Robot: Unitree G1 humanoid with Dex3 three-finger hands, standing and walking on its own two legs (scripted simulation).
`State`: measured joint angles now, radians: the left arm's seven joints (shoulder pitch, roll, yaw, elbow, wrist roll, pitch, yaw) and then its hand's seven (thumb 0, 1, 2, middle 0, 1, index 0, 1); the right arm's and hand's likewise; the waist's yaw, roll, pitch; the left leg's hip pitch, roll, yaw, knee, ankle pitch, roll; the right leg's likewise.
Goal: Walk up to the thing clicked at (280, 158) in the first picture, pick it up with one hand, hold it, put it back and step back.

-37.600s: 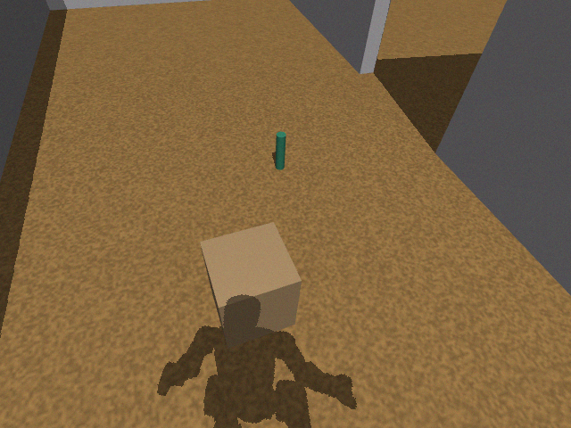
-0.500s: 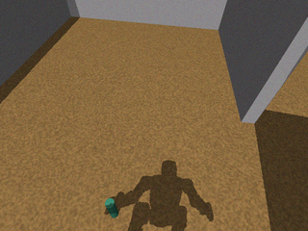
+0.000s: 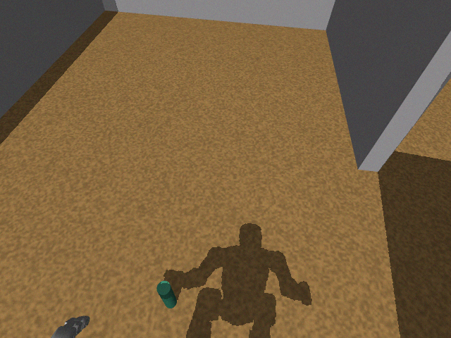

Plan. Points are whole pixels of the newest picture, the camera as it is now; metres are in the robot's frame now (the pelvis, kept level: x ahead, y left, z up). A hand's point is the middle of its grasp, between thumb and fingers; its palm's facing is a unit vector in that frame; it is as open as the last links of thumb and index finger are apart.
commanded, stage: go down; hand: left
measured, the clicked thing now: (167, 295) +0.34 +0.22 -0.67
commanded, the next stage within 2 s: none
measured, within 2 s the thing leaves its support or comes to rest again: neither
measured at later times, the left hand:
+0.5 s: hand (90, 335) +0.15 +0.28 -0.20, palm faces +0.07 -0.95 -0.31, open 16.9 cm
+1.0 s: hand (84, 331) +0.16 +0.32 -0.24, palm faces +0.12 -0.96 -0.26, open 17.5 cm
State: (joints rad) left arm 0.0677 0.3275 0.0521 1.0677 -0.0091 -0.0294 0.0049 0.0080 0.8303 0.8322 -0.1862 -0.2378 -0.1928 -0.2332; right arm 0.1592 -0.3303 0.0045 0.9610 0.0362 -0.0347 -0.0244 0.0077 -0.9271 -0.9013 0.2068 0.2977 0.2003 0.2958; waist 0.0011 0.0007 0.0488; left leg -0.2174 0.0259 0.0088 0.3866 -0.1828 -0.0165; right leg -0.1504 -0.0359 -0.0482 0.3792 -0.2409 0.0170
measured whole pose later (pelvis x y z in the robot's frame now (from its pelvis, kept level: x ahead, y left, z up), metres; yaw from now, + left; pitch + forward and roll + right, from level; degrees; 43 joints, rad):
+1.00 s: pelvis -0.02 +0.01 -0.14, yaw -2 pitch +24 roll -3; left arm 0.22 0.42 0.40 0.52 -0.07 -0.05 -0.25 -0.01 -0.57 0.01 -0.08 -0.05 -0.09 -0.04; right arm 0.16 -0.25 -0.01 0.55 -0.01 -0.17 -0.04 0.01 -0.91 -0.90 0.21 0.30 0.20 0.30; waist -0.01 -0.02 -0.15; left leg -1.21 0.05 -0.04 1.37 -0.58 -0.01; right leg -1.12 -0.03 -0.05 1.33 -0.64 0.02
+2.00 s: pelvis -0.09 +0.01 -0.33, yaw -7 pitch +33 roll -7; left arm -0.33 0.77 0.78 0.95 -0.21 -0.36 -0.67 -0.01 -0.57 0.08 -0.06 -0.07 -0.05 -0.08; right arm 0.07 -0.33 0.06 0.68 -0.03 -0.19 -0.06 0.01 -0.91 -0.90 0.21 0.30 0.20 0.30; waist -0.02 -0.03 -0.14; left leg -1.97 0.07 -0.12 2.03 -0.65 -0.02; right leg -1.85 0.01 -0.08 2.00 -0.72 0.01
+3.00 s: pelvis -0.09 +0.01 -0.38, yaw -8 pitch +32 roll -7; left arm -0.40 0.83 0.84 0.96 -0.25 -0.36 -0.76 -0.02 -0.58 0.09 -0.05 -0.05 -0.04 -0.07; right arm 0.05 -0.34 0.09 0.69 -0.04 -0.20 -0.07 0.01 -0.92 -0.91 0.21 0.30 0.20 0.30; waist -0.02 -0.05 -0.11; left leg -2.10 0.06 -0.14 2.18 -0.65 -0.02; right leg -1.97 0.01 -0.08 2.14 -0.73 0.02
